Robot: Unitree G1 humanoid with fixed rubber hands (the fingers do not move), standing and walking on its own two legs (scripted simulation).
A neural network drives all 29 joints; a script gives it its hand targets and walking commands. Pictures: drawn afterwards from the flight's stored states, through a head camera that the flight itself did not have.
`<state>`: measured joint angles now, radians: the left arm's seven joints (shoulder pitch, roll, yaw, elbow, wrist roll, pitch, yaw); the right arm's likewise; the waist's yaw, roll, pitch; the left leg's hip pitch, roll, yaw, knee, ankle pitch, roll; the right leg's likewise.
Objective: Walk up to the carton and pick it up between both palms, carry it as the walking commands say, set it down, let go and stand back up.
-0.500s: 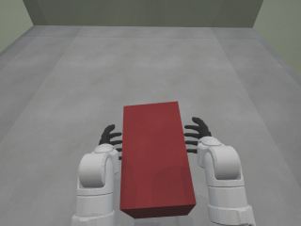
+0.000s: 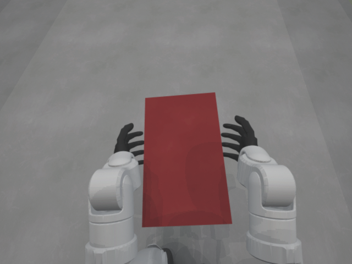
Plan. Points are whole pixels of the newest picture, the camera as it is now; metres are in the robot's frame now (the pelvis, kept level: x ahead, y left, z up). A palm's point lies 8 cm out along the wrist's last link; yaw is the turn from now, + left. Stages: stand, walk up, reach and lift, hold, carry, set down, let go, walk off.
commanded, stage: carry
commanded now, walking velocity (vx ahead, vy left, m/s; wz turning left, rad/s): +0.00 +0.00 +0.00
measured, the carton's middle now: (185, 165) +0.35 +0.00 -0.03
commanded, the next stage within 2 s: none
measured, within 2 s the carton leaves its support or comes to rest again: neither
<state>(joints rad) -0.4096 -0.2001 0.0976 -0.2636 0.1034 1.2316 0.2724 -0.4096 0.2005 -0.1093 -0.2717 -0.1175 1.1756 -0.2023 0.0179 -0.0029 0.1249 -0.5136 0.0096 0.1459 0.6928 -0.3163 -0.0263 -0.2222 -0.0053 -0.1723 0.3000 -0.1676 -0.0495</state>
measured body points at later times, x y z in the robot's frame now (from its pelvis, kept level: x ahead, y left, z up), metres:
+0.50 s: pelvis +0.16 -0.02 -0.01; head +0.15 -0.01 +0.44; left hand +0.47 +0.09 +0.08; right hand +0.47 -0.15 +0.09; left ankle +0.18 +0.06 -0.75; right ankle +0.09 -0.13 -0.75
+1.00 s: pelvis +0.15 -0.02 -0.01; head +0.14 -0.01 +0.44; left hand +0.46 +0.09 +0.07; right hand +0.46 -0.15 +0.08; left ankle +0.18 +0.06 -0.75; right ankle +0.09 -0.13 -0.75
